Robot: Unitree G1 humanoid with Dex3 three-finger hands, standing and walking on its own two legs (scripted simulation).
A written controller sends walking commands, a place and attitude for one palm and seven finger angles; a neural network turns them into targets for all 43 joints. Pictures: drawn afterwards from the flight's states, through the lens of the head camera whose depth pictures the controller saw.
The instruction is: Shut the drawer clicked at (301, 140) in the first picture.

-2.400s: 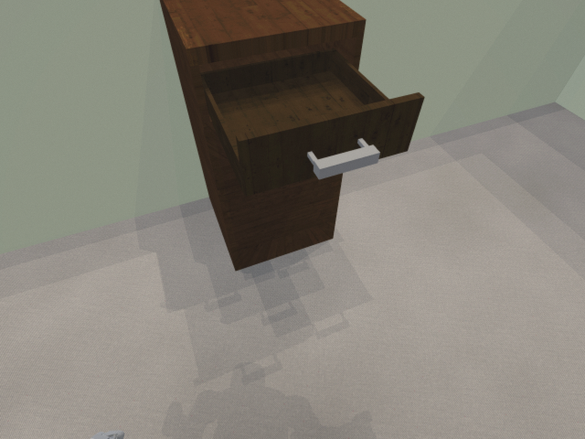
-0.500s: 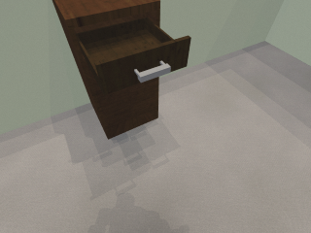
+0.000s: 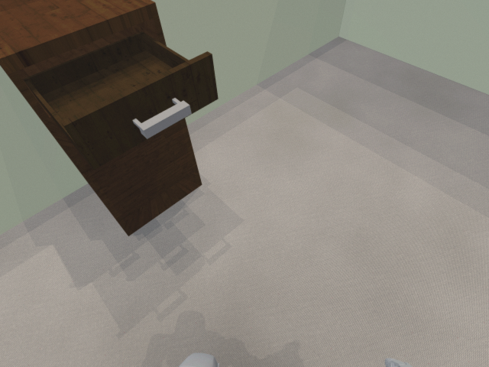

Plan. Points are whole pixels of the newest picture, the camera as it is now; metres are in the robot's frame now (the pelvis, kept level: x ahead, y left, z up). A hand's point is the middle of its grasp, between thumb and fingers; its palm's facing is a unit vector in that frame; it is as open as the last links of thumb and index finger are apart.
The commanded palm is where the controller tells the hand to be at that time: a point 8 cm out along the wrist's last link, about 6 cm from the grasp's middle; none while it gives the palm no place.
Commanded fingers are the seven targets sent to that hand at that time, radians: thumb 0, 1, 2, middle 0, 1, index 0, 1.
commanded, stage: walk to a spot facing it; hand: left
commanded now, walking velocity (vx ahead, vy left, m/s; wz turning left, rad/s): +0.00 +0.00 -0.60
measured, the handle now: (161, 115) +0.64 +0.28 +0.01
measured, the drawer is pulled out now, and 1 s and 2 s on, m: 0.30 0.30 0.30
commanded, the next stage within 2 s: turn to face it in 1.78 s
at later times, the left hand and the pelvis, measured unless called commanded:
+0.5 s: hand out of the picture +0.10 +0.26 -0.17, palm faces -0.27 -0.94 -0.20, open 7.4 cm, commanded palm none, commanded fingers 0.00 0.90 0.90 -0.20 -0.30 -0.20 -0.30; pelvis -0.01 +0.06 +0.00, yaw -19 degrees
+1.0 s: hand (272, 312) +0.25 -0.02 -0.16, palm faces -0.58 -0.79 -0.18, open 7.4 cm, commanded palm none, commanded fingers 0.00 0.90 0.90 -0.20 -0.30 -0.20 -0.30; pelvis +0.06 -0.09 -0.01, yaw -34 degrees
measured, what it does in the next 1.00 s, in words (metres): steps to the right, turning right: left foot, then right foot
